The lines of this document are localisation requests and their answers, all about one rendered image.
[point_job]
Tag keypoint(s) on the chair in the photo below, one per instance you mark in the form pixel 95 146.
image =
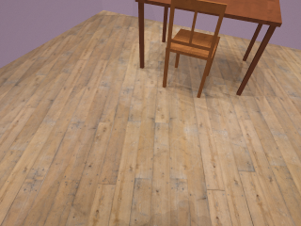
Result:
pixel 191 43

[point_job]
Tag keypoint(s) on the table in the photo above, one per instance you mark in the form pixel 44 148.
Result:
pixel 255 11

